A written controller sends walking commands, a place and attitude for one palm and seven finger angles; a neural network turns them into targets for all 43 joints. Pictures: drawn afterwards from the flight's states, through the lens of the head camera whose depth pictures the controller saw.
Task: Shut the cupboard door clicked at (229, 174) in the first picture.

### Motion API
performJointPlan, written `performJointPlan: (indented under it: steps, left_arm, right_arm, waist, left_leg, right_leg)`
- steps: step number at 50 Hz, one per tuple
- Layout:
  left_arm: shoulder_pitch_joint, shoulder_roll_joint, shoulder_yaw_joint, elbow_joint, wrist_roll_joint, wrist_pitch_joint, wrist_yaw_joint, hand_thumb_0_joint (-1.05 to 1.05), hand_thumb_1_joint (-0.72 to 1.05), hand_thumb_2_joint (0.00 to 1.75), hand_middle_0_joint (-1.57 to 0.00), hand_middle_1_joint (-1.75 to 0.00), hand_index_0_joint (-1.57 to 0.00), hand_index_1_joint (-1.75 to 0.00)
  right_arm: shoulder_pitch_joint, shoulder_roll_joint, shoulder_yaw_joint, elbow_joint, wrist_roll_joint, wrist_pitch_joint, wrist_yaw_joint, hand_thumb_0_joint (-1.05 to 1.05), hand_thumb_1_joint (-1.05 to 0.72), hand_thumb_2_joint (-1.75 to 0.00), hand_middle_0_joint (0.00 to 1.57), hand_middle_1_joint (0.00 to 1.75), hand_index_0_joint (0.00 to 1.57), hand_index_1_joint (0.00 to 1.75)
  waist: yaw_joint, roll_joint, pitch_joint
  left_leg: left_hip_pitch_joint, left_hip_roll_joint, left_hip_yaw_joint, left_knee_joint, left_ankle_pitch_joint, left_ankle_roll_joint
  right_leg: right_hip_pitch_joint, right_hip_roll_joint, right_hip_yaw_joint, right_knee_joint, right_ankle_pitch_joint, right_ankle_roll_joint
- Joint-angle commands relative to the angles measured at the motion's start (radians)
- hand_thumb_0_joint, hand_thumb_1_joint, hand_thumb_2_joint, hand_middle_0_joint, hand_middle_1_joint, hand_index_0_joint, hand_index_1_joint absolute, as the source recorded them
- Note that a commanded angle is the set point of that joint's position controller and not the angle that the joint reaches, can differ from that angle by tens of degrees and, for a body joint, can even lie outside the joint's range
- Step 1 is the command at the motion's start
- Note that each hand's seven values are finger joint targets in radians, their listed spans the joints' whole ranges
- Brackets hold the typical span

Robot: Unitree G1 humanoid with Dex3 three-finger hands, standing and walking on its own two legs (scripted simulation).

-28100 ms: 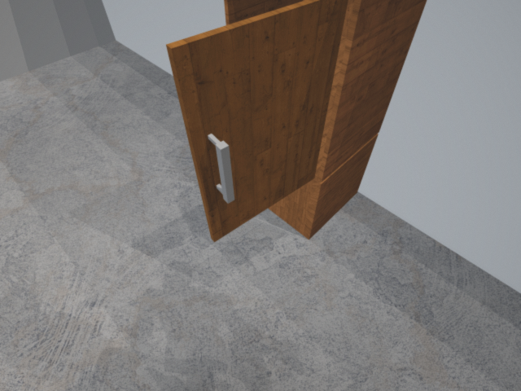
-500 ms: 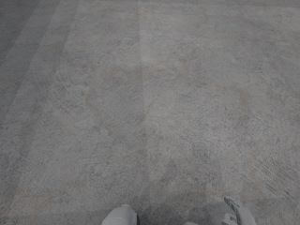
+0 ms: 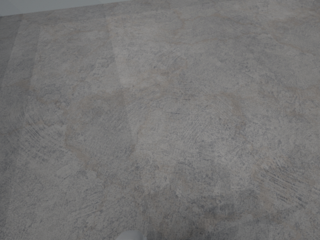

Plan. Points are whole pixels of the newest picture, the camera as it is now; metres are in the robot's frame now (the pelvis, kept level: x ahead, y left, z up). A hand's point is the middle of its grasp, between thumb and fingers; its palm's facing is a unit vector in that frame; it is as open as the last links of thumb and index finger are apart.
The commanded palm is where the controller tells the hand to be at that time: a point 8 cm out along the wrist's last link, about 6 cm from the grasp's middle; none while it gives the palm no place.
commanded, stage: turn to face it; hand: left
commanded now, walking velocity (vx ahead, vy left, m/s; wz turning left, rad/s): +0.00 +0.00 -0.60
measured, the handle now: out of the picture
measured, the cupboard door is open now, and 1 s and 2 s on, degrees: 56 56 56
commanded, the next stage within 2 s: none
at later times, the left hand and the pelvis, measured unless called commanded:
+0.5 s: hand (88, 211) +0.20 +0.23 -0.15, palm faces -0.25 -0.94 -0.23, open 7.4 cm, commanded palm none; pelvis +0.03 +0.05 +0.01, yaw -18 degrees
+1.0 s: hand (116, 204) +0.23 +0.16 -0.18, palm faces -0.54 -0.82 -0.18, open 7.4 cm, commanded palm none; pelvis +0.05 +0.05 -0.01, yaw -36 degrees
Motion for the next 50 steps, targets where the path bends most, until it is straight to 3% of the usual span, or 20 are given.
performJointPlan:
  steps: [1, 6, 9, 10, 11, 12, 17, 25, 29, 30, 31, 32, 35, 38, 44, 46, 47, 48, 49, 50]
  left_arm:
    - [0.052, 0.210, 0.059, -0.066, 0.006, -0.014, 0.016, 0.00, 0.90, 0.90, -0.20, -0.30, -0.20, -0.30]
    - [0.018, 0.246, 0.073, -0.087, 0.012, 0.000, 0.002, 0.00, 0.90, 0.90, -0.20, -0.30, -0.20, -0.30]
    - [-0.039, 0.232, 0.070, -0.110, -0.001, 0.012, -0.002, 0.00, 0.90, 0.90, -0.20, -0.30, -0.20, -0.30]
    - [-0.020, 0.181, 0.060, -0.125, -0.007, 0.018, -0.006, 0.00, 0.90, 0.90, -0.20, -0.30, -0.20, -0.30]
    - [0.003, 0.143, 0.049, -0.147, -0.012, 0.020, -0.016, 0.00, 0.90, 0.90, -0.20, -0.30, -0.20, -0.30]
    - [-0.020, 0.183, 0.053, -0.150, -0.001, 0.022, -0.018, 0.00, 0.90, 0.90, -0.20, -0.30, -0.20, -0.30]
    - [-0.030, 0.170, 0.054, -0.135, 0.000, 0.041, -0.046, 0.00, 0.90, 0.90, -0.20, -0.30, -0.20, -0.30]
    - [-0.114, 0.157, 0.037, -0.178, 0.005, 0.040, -0.053, 0.00, 0.90, 0.90, -0.20, -0.30, -0.20, -0.30]
    - [-0.038, 0.177, 0.040, -0.161, 0.004, 0.025, -0.050, 0.00, 0.90, 0.90, -0.20, -0.30, -0.20, -0.30]
    - [0.024, 0.224, 0.047, -0.142, 0.009, 0.016, -0.045, 0.00, 0.90, 0.90, -0.20, -0.30, -0.20, -0.30]
    - [0.077, 0.327, 0.067, -0.129, 0.017, 0.003, -0.032, 0.00, 0.90, 0.90, -0.20, -0.30, -0.20, -0.30]
    - [0.122, 0.375, 0.070, -0.113, 0.003, 0.002, -0.020, 0.00, 0.90, 0.90, -0.20, -0.30, -0.20, -0.30]
    - [-0.006, 0.306, 0.064, -0.143, 0.002, 0.010, 0.005, 0.00, 0.90, 0.90, -0.20, -0.30, -0.20, -0.30]
    - [-0.072, 0.283, 0.054, -0.167, 0.007, 0.007, -0.001, 0.00, 0.90, 0.90, -0.20, -0.30, -0.20, -0.30]
    - [-0.068, 0.296, 0.065, -0.157, 0.011, 0.018, -0.012, 0.00, 0.90, 0.90, -0.20, -0.30, -0.20, -0.30]
    - [-0.097, 0.281, 0.063, -0.157, 0.002, 0.026, -0.014, 0.00, 0.90, 0.90, -0.20, -0.30, -0.20, -0.30]
    - [-0.080, 0.231, 0.054, -0.171, -0.007, 0.032, -0.017, 0.00, 0.90, 0.90, -0.20, -0.30, -0.20, -0.30]
    - [-0.048, 0.170, 0.042, -0.187, -0.014, 0.035, -0.027, 0.00, 0.90, 0.90, -0.20, -0.30, -0.20, -0.30]
    - [-0.062, 0.193, 0.044, -0.195, -0.003, 0.031, -0.031, 0.00, 0.90, 0.90, -0.20, -0.30, -0.20, -0.30]
    - [-0.085, 0.203, 0.047, -0.189, 0.007, 0.034, -0.031, 0.00, 0.90, 0.90, -0.20, -0.30, -0.20, -0.30]
  right_arm:
    - [-0.029, -0.052, -0.016, -0.105, -0.004, -0.022, 0.006, 0.00, -0.90, -0.90, 0.20, 0.30, 0.20, 0.30]
    - [-0.028, -0.059, -0.023, -0.139, 0.003, -0.023, 0.006, 0.00, -0.90, -0.90, 0.20, 0.30, 0.20, 0.30]
    - [0.066, -0.099, -0.026, -0.122, 0.003, -0.041, -0.001, 0.00, -0.90, -0.90, 0.20, 0.30, 0.20, 0.30]
    - [0.082, -0.164, -0.037, -0.124, -0.006, -0.050, -0.002, 0.00, -0.90, -0.90, 0.20, 0.30, 0.20, 0.30]
    - [0.104, -0.262, -0.052, -0.142, -0.021, -0.050, -0.004, 0.00, -0.90, -0.90, 0.20, 0.30, 0.20, 0.30]
    - [0.100, -0.262, -0.051, -0.150, -0.026, -0.046, -0.005, 0.00, -0.90, -0.90, 0.20, 0.30, 0.20, 0.30]
    - [-0.007, -0.194, -0.027, -0.181, -0.026, -0.046, -0.009, 0.00, -0.90, -0.90, 0.20, 0.30, 0.20, 0.30]
    - [0.061, -0.216, -0.047, -0.140, -0.023, -0.038, 0.006, 0.00, -0.90, -0.90, 0.20, 0.30, 0.20, 0.30]
    - [0.024, -0.241, -0.059, -0.144, -0.018, -0.032, 0.013, 0.00, -0.90, -0.90, 0.20, 0.30, 0.20, 0.30]
    - [0.023, -0.225, -0.059, -0.149, -0.010, -0.030, 0.021, 0.00, -0.90, -0.90, 0.20, 0.30, 0.20, 0.30]
    - [0.014, -0.152, -0.042, -0.182, -0.003, -0.028, 0.025, 0.00, -0.90, -0.90, 0.20, 0.30, 0.20, 0.30]
    - [-0.039, -0.138, -0.030, -0.221, -0.004, -0.017, 0.020, 0.00, -0.90, -0.90, 0.20, 0.30, 0.20, 0.30]
    - [-0.051, -0.163, -0.032, -0.198, -0.003, -0.012, 0.004, 0.00, -0.90, -0.90, 0.20, 0.30, 0.20, 0.30]
    - [-0.001, -0.134, -0.027, -0.172, -0.006, -0.008, 0.016, 0.00, -0.90, -0.90, 0.20, 0.30, 0.20, 0.30]
    - [0.028, -0.118, -0.026, -0.179, 0.000, -0.021, 0.013, 0.00, -0.90, -0.90, 0.20, 0.30, 0.20, 0.30]
    - [0.107, -0.126, -0.028, -0.158, 0.000, -0.031, 0.007, 0.00, -0.90, -0.90, 0.20, 0.30, 0.20, 0.30]
    - [0.126, -0.181, -0.035, -0.155, -0.007, -0.043, 0.002, 0.00, -0.90, -0.90, 0.20, 0.30, 0.20, 0.30]
    - [0.137, -0.282, -0.053, -0.164, -0.021, -0.047, -0.001, 0.00, -0.90, -0.90, 0.20, 0.30, 0.20, 0.30]
    - [0.146, -0.300, -0.051, -0.176, -0.024, -0.043, -0.001, 0.00, -0.90, -0.90, 0.20, 0.30, 0.20, 0.30]
    - [0.107, -0.280, -0.047, -0.175, -0.027, -0.049, -0.004, 0.00, -0.90, -0.90, 0.20, 0.30, 0.20, 0.30]
  waist:
    - [0.012, -0.134, -0.182]
    - [0.005, -0.174, -0.151]
    - [-0.047, -0.161, -0.165]
    - [-0.044, 0.037, -0.178]
    - [-0.047, 0.293, -0.177]
    - [-0.061, 0.227, -0.157]
    - [-0.001, 0.125, -0.109]
    - [-0.044, 0.172, -0.113]
    - [0.004, 0.147, -0.148]
    - [0.033, 0.059, -0.169]
    - [0.062, -0.235, -0.183]
    - [0.088, -0.295, -0.161]
    - [0.034, -0.268, -0.132]
    - [-0.011, -0.191, -0.141]
    - [-0.009, -0.206, -0.121]
    - [-0.053, -0.180, -0.135]
    - [-0.052, -0.023, -0.156]
    - [-0.051, 0.272, -0.150]
    - [-0.063, 0.253, -0.150]
    - [-0.046, 0.243, -0.137]
  left_leg:
    - [-0.114, 0.025, -0.040, -0.048, 0.067, -0.028]
    - [0.012, -0.010, -0.024, -0.292, 0.112, -0.025]
    - [0.265, 0.000, -0.028, -0.587, 0.318, -0.020]
    - [0.364, 0.154, -0.188, -0.695, 0.369, 0.026]
    - [0.393, 0.400, -0.400, -0.754, 0.485, 0.145]
    - [0.313, 0.464, -0.429, -0.767, 0.446, 0.214]
    - [0.293, 0.311, -0.106, -0.708, 0.679, 0.173]
    - [0.321, 0.339, 0.020, -0.667, 0.691, 0.165]
    - [0.266, 0.326, 0.083, -0.522, 0.635, 0.099]
    - [0.173, 0.281, 0.122, -0.399, 0.547, 0.051]
    - [-0.064, 0.148, 0.191, -0.187, 0.152, -0.018]
    - [-0.182, 0.060, 0.090, 0.016, -0.151, -0.036]
    - [-0.247, 0.104, -0.068, 0.158, 0.008, -0.038]
    - [-0.102, 0.075, -0.019, 0.015, 0.085, -0.052]
    - [0.051, 0.007, 0.009, -0.331, 0.126, -0.037]
    - [0.211, 0.004, 0.012, -0.544, 0.267, -0.029]
    - [0.312, 0.109, -0.108, -0.689, 0.252, 0.006]
    - [0.364, 0.357, -0.361, -0.775, 0.280, 0.107]
    - [0.272, 0.470, -0.433, -0.805, 0.265, 0.189]
    - [0.242, 0.455, -0.414, -0.795, 0.331, 0.202]
  right_leg:
    - [0.232, -0.265, 0.263, -0.145, 0.668, -0.167]
    - [0.129, -0.227, 0.315, -0.131, 0.526, -0.141]
    - [-0.027, -0.160, 0.291, -0.044, 0.360, -0.056]
    - [-0.154, -0.055, 0.217, 0.063, 0.110, -0.003]
    - [-0.272, 0.040, 0.067, 0.293, -0.315, 0.049]
    - [-0.262, 0.003, 0.060, 0.482, -0.380, 0.057]
    - [-0.265, -0.065, 0.016, 0.603, -0.191, 0.094]
    - [-0.148, -0.062, -0.070, 0.302, -0.159, 0.079]
    - [0.056, -0.040, -0.098, 0.003, 0.017, 0.045]
    - [0.197, -0.075, -0.046, -0.113, 0.139, 0.021]
    - [0.359, -0.305, 0.246, -0.193, 0.393, -0.066]
    - [0.306, -0.439, 0.384, -0.186, 0.673, -0.173]
    - [0.235, -0.342, 0.329, -0.172, 0.494, -0.186]
    - [0.110, -0.271, 0.220, -0.167, 0.421, -0.146]
    - [0.031, -0.233, 0.315, -0.147, 0.280, -0.129]
    - [-0.055, -0.193, 0.306, -0.086, 0.201, -0.070]
    - [-0.154, -0.106, 0.253, 0.008, 0.071, -0.018]
    - [-0.291, 0.030, 0.097, 0.238, -0.226, 0.040]
    - [-0.269, 0.003, 0.051, 0.452, -0.356, 0.049]
    - [-0.289, -0.023, 0.073, 0.566, -0.340, 0.056]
